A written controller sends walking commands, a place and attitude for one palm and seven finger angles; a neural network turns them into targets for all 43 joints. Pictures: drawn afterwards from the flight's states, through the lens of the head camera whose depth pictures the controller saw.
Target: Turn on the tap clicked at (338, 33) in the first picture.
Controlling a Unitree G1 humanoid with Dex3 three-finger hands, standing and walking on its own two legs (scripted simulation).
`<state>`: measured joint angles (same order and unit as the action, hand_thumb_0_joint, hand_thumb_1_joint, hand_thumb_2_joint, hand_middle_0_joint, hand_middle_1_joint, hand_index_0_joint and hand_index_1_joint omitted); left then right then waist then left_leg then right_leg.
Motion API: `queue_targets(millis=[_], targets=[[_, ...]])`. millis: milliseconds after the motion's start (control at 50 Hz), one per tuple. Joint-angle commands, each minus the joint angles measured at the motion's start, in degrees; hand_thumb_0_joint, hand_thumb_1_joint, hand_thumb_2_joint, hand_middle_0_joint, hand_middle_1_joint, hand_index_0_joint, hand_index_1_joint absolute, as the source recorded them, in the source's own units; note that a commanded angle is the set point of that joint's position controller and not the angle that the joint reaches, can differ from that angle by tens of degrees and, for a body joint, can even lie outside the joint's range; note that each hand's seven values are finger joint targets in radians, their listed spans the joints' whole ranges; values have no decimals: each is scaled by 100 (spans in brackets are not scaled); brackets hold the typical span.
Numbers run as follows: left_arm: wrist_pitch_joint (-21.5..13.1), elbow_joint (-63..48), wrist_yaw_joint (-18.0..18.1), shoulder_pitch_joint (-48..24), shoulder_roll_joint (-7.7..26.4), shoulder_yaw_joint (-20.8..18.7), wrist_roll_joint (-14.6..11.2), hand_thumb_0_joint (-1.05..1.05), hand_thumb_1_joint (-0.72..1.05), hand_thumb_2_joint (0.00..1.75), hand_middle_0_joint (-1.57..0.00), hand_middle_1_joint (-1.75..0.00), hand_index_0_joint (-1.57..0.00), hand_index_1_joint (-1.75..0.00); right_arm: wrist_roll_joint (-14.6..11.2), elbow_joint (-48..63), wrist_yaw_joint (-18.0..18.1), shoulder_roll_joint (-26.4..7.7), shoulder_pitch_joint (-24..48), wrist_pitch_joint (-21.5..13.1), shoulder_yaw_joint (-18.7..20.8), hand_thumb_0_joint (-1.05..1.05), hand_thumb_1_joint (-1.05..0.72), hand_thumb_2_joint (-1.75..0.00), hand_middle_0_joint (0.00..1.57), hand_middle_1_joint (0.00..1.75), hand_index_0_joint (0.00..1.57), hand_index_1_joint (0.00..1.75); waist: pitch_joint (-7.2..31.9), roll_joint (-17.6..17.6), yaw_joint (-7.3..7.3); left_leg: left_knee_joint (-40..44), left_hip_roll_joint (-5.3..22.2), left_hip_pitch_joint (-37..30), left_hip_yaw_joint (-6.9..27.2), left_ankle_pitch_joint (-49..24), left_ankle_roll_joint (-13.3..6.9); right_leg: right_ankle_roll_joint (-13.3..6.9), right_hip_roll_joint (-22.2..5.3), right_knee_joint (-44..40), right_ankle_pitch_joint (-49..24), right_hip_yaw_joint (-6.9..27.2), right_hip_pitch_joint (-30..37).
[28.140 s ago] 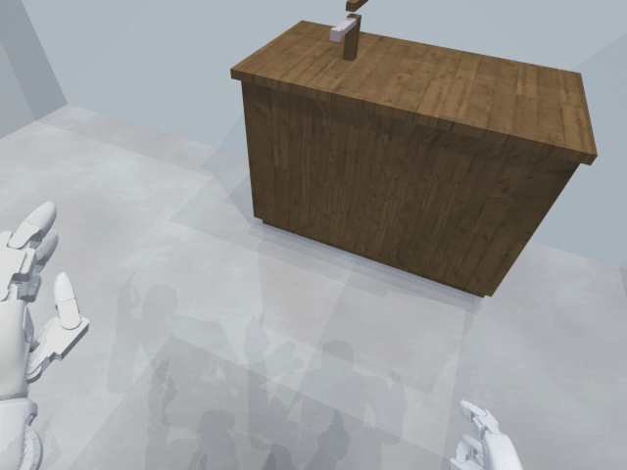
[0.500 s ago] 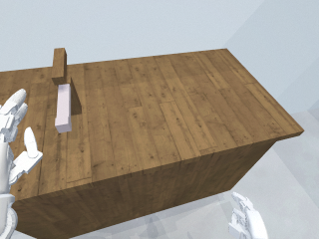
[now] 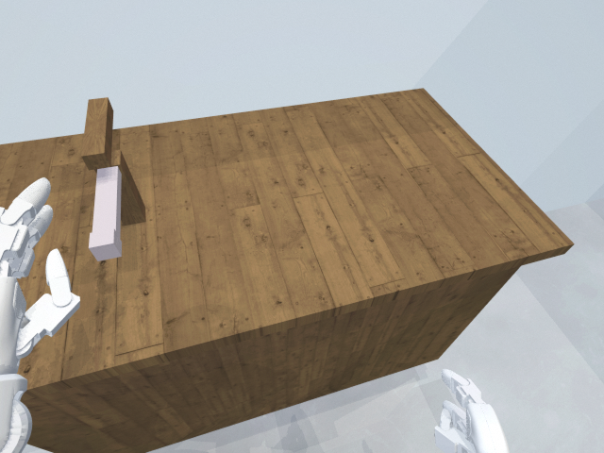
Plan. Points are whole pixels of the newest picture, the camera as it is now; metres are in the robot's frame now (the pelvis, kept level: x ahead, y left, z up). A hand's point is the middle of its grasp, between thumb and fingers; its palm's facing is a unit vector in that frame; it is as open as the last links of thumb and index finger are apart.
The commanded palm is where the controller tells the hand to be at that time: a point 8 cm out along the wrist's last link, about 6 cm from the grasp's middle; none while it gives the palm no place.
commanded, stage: look again from close up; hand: left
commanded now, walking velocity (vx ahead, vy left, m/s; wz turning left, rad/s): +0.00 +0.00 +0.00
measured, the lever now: (105, 244) +0.32 +0.28 +0.10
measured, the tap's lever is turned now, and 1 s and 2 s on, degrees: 0 0 0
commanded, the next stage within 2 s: turn the palm inward beside the body in 0.06 s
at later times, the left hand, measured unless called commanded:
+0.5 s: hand (86, 341) +0.19 +0.23 +0.14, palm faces +0.38 -0.85 -0.36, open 7.4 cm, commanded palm +0.15 +0.27 +0.17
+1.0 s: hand (96, 327) +0.19 +0.21 +0.16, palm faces +0.49 -0.82 -0.30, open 7.4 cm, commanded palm +0.14 +0.25 +0.17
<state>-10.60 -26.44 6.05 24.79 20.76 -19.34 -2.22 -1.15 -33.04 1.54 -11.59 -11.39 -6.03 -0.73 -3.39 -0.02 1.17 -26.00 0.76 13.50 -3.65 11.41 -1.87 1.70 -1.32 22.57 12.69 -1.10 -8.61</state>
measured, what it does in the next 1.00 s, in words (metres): shifts its weight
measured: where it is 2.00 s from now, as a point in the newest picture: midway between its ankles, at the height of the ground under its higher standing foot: outside the picture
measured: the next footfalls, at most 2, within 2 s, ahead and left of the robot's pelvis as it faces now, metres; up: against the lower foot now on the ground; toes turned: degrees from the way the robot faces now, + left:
none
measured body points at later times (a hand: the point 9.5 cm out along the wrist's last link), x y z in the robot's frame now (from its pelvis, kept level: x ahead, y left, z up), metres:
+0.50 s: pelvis -0.02 -0.03 -0.01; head -0.02 -0.02 +0.43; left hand +0.16 +0.27 +0.16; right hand +0.20 -0.23 -0.07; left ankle +0.03 +0.09 -0.74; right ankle -0.01 -0.14 -0.74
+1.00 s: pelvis +0.01 -0.07 -0.02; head -0.01 -0.09 +0.43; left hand +0.16 +0.25 +0.17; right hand +0.22 -0.28 -0.10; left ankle +0.03 +0.09 -0.74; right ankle -0.01 -0.14 -0.74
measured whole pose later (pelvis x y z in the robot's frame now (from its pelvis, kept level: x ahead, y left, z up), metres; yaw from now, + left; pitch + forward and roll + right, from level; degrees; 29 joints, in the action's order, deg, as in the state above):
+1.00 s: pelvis +0.01 -0.07 -0.02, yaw +4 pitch -1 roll +0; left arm 4.4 -25.1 3.4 22.1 20.9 -21.7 -10.7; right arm -1.1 -36.8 4.9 -14.7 -11.8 -8.4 -1.4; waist 2.9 2.8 4.4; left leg -36.9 3.1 19.1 1.9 16.9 2.8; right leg -3.2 1.0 37.4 22.3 -6.0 -14.4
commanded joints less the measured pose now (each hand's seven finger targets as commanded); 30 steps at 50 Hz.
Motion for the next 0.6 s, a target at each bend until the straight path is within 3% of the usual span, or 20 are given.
queue_targets(millis=[0, 40, 60, 120, 140, 160, 180, 200, 220, 240, 260, 300, 320, 340, 380, 420, 440, 460, 500, 580], targets=[[-369, -1134, 113, -399, 945, -630, -37, 0, 90, 90, -20, -30, -20, -30, -22, 908, 76, -723, 484, -287, 296, 0, -90, -90, 20, 30, 20, 30, 852, 230, -15, 481, 471, -462, 586, -289, 1, -308, -287, -309, -854, 254, -53], [-332, -1211, 149, -385, 1107, -781, -26, 0, 90, 90, -20, -30, -20, -30, -57, 930, 84, -692, 587, -277, 272, 0, -90, -90, 20, 30, 20, 30, 851, 234, -12, 455, 455, -507, 608, -458, 8, -309, -304, -300, -919, 256, -28], [-343, -1090, 111, -362, 869, -562, -39, 0, 90, 90, -20, -30, -20, -30, -15, 896, 76, -715, 525, -258, 269, 0, -90, -90, 20, 30, 20, 30, 814, 182, -24, 464, 461, -455, 593, -374, -11, -308, -281, -334, -889, 232, -65], [-348, -1230, 126, -458, 937, -590, -35, 0, 90, 90, -20, -30, -20, -30, -41, 941, 75, -701, 494, -271, 307, 0, -90, -90, 20, 30, 20, 30, 790, 360, -34, 486, 462, -442, 610, -233, 1, -331, -308, -331, -816, 302, -60], [-1221, -3435, 240, -5704, 5476, -2083, 35, 0, 90, 90, -20, -30, -20, -30, -375, 1599, 574, -856, -275, -167, -700, 0, -90, -90, 20, 30, 20, 30, 696, 1308, -325, 344, 145, 464, 653, 208, -21, 138, 52, 187, 393, 124, -82], [-75, 11, 3, -3650, 2708, -2073, 637, 0, 90, 90, -20, -30, -20, -30, 540, 681, 489, -858, 154, -275, 392, 0, -90, -90, 20, 30, 20, 30, 2090, 951, 496, -28, 76, -1090, 359, -1772, 258, -476, 163, 543, -675, -263, 241], [443, 301, -161, -2222, 1561, -777, -107, 0, 90, 90, -20, -30, -20, -30, 306, 962, 99, -984, 151, -379, 244, 0, -90, -90, 20, 30, 20, 30, 1739, 717, 227, -48, 16, -1142, 451, -3124, 516, -473, 314, 393, -1131, -576, -242], [740, -143, -423, -2055, 1337, -1089, -249, 0, 90, 90, -20, -30, -20, -30, 295, 677, -10, -1218, 186, -417, 354, 0, -90, -90, 20, 30, 20, 30, 2214, 414, 290, -165, 198, -1731, 367, -3338, 492, -372, 358, 375, -1489, -519, -340], [1080, -207, -632, -1448, 1008, -707, -566, 0, 90, 90, -20, -30, -20, -30, 154, 715, -32, -1131, 379, -416, 347, 0, -90, -90, 20, 30, 20, 30, 2172, 506, 389, -167, 156, -1787, 350, -3507, 449, -345, 296, 376, -1578, -551, -235], [1461, 27, -782, -744, 237, -174, -731, 0, 90, 90, -20, -30, -20, -30, -29, 713, -131, -1001, 730, -419, 196, 0, -90, -90, 20, 30, 20, 30, 1733, 606, 378, -100, 179, -1701, 338, -3215, 467, -325, 347, 377, -1232, -593, -449], [1584, -351, -870, -719, 403, -71, -612, 0, 90, 90, -20, -30, -20, -30, 2, 702, -190, -1110, 790, -434, 189, 0, -90, -90, 20, 30, 20, 30, 1266, 529, 427, -59, 208, -1316, 341, -2635, 371, -313, 246, 336, -1343, -655, -556], [1611, -750, -834, -529, 771, -134, -312, 0, 90, 90, -20, -30, -20, -30, 8, 840, -216, -1055, 959, -378, 159, 0, -90, -90, 20, 30, 20, 30, 895, 296, 327, 41, 121, -678, 339, -1474, 245, -282, 256, 410, -1014, -709, -668], [1489, -941, -732, -594, 976, -289, -214, 0, 90, 90, -20, -30, -20, -30, 37, 913, -194, -1028, 1042, -348, 132, 0, -90, -90, 20, 30, 20, 30, 801, 169, 264, 61, 85, -464, 363, -914, 200, -264, 278, 459, -683, -692, -796], [1301, -1188, -523, -828, 1374, -723, -175, 0, 90, 90, -20, -30, -20, -30, 1, 884, -140, -993, 1232, -318, 104, 0, -90, -90, 20, 30, 20, 30, 759, 147, 256, 99, 52, -343, 388, -345, 202, -264, 324, 504, -320, -643, -860], [725, -1425, -186, -1210, 1362, -875, -140, 0, 90, 90, -20, -30, -20, -30, 142, 909, -48, -827, 1156, -356, 91, 0, -90, -90, 20, 30, 20, 30, 943, 144, 204, -10, -6, -234, 456, 191, 196, -248, 360, 627, 219, -617, -1062], [213, -1558, 148, -1638, 1446, -973, -148, 0, 90, 90, -20, -30, -20, -30, 191, 785, 16, -763, 1091, -413, 90, 0, -90, -90, 20, 30, 20, 30, 1072, 464, 199, -97, -59, -130, 501, 913, 208, -217, 333, 714, 735, -533, -1237], [66, -1652, 321, -1981, 1714, -1119, -72, 0, 90, 90, -20, -30, -20, -30, 150, 679, 44, -729, 1091, -434, 75, 0, -90, -90, 20, 30, 20, 30, 993, 832, 196, -74, -69, -92, 522, 1295, 229, -234, 326, 706, 906, -473, -1313], [-1, -1556, 421, -2108, 1365, -774, -13, 0, 90, 90, -20, -30, -20, -30, 183, 698, 49, -665, 1051, -478, 62, 0, -90, -90, 20, 30, 20, 30, 1122, 1022, 162, -126, -126, -75, 524, 1465, 230, -252, 285, 727, 1000, -464, -1328], [120, -913, 460, -2183, 1143, -516, -7, 0, 90, 90, -20, -30, -20, -30, 168, 534, 93, -712, 1111, -492, 27, 0, -90, -90, 20, 30, 20, 30, 841, 891, 44, -244, -135, 77, 557, 1703, 194, -234, 239, 689, 1100, -419, -1501], [857, -341, 59, -2539, 1108, -40, -137, 0, 90, 90, -20, -30, -20, -30, 65, 514, 289, -821, 1335, -424, -33, 0, -90, -90, 20, 30, 20, 30, 672, 586, 93, -370, -186, 179, 448, 1611, 136, -211, 110, 386, 1504, -219, -1472]])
